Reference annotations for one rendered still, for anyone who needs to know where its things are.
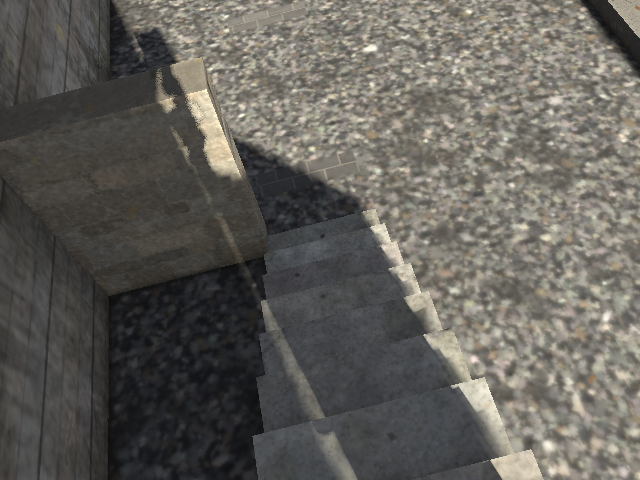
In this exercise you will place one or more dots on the stairs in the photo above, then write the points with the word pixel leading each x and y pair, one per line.
pixel 361 382

